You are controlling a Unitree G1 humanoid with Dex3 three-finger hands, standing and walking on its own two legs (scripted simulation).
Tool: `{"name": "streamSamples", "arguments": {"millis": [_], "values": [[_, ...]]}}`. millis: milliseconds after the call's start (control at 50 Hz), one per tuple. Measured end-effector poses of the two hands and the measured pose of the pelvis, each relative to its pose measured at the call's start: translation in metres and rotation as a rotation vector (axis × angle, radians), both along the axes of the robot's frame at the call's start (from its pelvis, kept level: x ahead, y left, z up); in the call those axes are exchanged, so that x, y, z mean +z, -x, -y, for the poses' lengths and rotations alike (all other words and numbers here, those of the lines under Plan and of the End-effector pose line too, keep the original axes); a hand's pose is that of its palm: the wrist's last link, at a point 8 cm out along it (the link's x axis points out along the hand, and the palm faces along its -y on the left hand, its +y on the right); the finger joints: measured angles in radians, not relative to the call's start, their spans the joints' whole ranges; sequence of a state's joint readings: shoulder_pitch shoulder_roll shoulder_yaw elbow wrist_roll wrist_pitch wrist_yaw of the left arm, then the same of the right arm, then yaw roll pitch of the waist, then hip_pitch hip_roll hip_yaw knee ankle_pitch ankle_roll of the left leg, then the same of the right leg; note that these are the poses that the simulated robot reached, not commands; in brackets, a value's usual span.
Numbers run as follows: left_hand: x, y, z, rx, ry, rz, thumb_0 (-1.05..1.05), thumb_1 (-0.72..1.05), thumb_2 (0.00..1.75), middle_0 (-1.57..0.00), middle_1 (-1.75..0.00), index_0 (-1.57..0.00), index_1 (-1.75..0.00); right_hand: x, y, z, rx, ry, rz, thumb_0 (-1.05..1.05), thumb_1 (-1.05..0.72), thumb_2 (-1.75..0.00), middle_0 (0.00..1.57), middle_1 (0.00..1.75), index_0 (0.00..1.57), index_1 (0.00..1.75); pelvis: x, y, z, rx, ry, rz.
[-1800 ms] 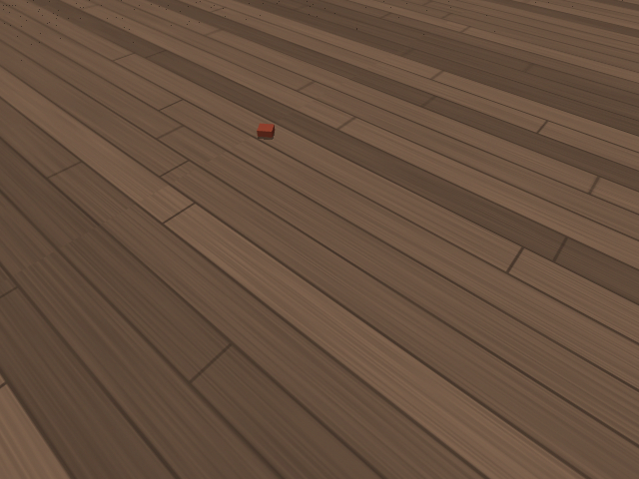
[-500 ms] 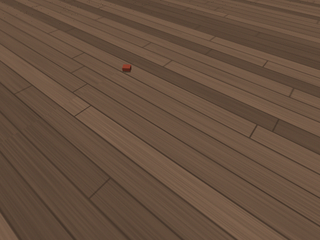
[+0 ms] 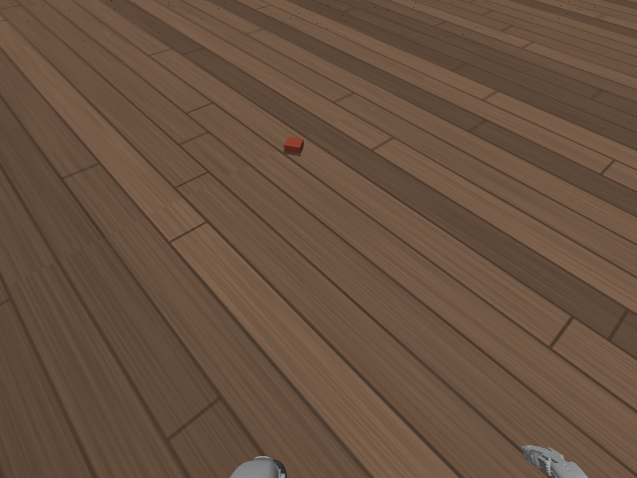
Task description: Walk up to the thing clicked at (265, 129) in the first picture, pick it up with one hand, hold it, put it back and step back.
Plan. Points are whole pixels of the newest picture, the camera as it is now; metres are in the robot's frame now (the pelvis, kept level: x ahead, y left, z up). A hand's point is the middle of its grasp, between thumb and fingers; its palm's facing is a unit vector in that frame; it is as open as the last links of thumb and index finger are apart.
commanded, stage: walk up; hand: left
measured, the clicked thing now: (294, 145) +1.77 +0.25 -0.74
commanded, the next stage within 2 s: none
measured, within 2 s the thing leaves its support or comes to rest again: neither
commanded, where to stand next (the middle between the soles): +1.39 +0.00 m, yaw -2 degrees
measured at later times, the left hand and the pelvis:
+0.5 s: hand (205, 301) +0.41 +0.24 -0.11, palm faces +0.00 -0.90 -0.44, open 7.4 cm; pelvis +0.30 -0.05 -0.01, yaw +1 degrees
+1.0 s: hand (219, 237) +0.59 +0.26 -0.15, palm faces -0.01 -0.93 -0.36, open 7.4 cm; pelvis +0.56 -0.02 +0.00, yaw +1 degrees
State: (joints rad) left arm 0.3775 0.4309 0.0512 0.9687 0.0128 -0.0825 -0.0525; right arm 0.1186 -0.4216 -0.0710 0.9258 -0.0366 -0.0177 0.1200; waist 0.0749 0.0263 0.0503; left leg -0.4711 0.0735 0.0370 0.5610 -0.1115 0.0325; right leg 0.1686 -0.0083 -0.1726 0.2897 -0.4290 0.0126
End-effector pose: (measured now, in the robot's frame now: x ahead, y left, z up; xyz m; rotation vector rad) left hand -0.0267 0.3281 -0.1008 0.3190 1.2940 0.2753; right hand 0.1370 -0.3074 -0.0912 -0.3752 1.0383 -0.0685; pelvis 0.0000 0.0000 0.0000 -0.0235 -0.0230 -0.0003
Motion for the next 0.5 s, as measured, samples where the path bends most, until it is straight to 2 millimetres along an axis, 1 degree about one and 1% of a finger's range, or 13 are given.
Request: {"name": "streamSamples", "arguments": {"millis": [40, 80, 120, 160, 200, 280, 360, 400, 440, 460, 500], "values": [[-0.012, -0.025, -0.004, 0.009, 0.004, -0.026, 0.01, 0.90, 0.89, -0.21, -0.30, -0.21, -0.30, -0.002, -0.038, -0.010, 0.014, 0.006, 0.037, 0.01, -0.91, -0.90, 0.20, 0.30, 0.20, 0.30, -0.007, -0.027, -0.005, 0.003, -0.033, -0.001], [-0.015, -0.057, -0.004, 0.014, 0.015, -0.031, 0.01, 0.91, 0.89, -0.20, -0.30, -0.21, -0.30, -0.001, -0.066, -0.019, 0.018, 0.003, 0.080, 0.00, -0.91, -0.90, 0.20, 0.30, 0.20, 0.30, -0.007, -0.049, -0.011, 0.006, -0.036, -0.001], [-0.011, -0.096, -0.001, -0.018, 0.026, -0.005, 0.01, 0.91, 0.89, -0.20, -0.30, -0.21, -0.30, 0.004, -0.081, -0.024, -0.015, -0.013, 0.104, 0.00, -0.91, -0.90, 0.20, 0.30, 0.20, 0.30, -0.001, -0.071, -0.013, 0.008, -0.031, 0.002], [-0.003, -0.140, 0.002, -0.053, 0.035, 0.052, 0.01, 0.91, 0.89, -0.20, -0.30, -0.21, -0.30, 0.009, -0.088, -0.024, -0.040, -0.017, 0.094, 0.00, -0.91, -0.90, 0.20, 0.30, 0.20, 0.30, 0.006, -0.095, -0.011, 0.002, -0.037, 0.007], [0.005, -0.184, 0.004, -0.088, 0.039, 0.112, 0.01, 0.91, 0.89, -0.20, -0.30, -0.21, -0.30, 0.012, -0.093, -0.020, -0.061, -0.014, 0.067, 0.00, -0.91, -0.90, 0.20, 0.30, 0.20, 0.30, 0.011, -0.118, -0.009, -0.004, -0.045, 0.009], [0.019, -0.264, 0.011, -0.155, 0.032, 0.180, 0.01, 0.91, 0.89, -0.20, -0.30, -0.21, -0.30, 0.009, -0.104, -0.002, -0.098, -0.008, 0.012, 0.00, -0.90, -0.90, 0.20, 0.30, 0.20, 0.30, 0.014, -0.165, 0.001, -0.010, -0.058, 0.015], [0.027, -0.336, 0.021, -0.193, 0.001, 0.211, 0.01, 0.91, 0.89, -0.20, -0.30, -0.21, -0.30, -0.003, -0.124, 0.026, -0.139, -0.005, -0.042, 0.00, -0.90, -0.90, 0.21, 0.30, 0.21, 0.30, 0.009, -0.216, 0.018, -0.010, -0.064, 0.018], [0.028, -0.369, 0.028, -0.193, -0.024, 0.224, 0.01, 0.91, 0.89, -0.20, -0.30, -0.21, -0.30, -0.015, -0.140, 0.044, -0.157, -0.001, -0.070, 0.00, -0.90, -0.90, 0.21, 0.30, 0.21, 0.30, 0.001, -0.246, 0.029, -0.006, -0.066, 0.016], [0.026, -0.398, 0.035, -0.178, -0.053, 0.246, 0.01, 0.91, 0.89, -0.20, -0.30, -0.21, -0.30, -0.030, -0.162, 0.061, -0.162, 0.010, -0.098, 0.01, -0.90, -0.90, 0.20, 0.30, 0.20, 0.30, -0.010, -0.274, 0.042, -0.002, -0.048, 0.017], [0.026, -0.410, 0.039, -0.170, -0.063, 0.259, 0.01, 0.91, 0.89, -0.20, -0.30, -0.21, -0.30, -0.035, -0.175, 0.067, -0.162, 0.015, -0.113, 0.01, -0.90, -0.90, 0.20, 0.30, 0.20, 0.30, -0.012, -0.285, 0.046, 0.004, -0.033, 0.020], [0.029, -0.425, 0.049, -0.151, -0.065, 0.276, 0.01, 0.91, 0.89, -0.20, -0.30, -0.21, -0.30, -0.037, -0.203, 0.073, -0.147, 0.019, -0.132, 0.01, -0.91, -0.90, 0.20, 0.30, 0.20, 0.30, -0.010, -0.305, 0.052, 0.011, -0.035, 0.022]]}}
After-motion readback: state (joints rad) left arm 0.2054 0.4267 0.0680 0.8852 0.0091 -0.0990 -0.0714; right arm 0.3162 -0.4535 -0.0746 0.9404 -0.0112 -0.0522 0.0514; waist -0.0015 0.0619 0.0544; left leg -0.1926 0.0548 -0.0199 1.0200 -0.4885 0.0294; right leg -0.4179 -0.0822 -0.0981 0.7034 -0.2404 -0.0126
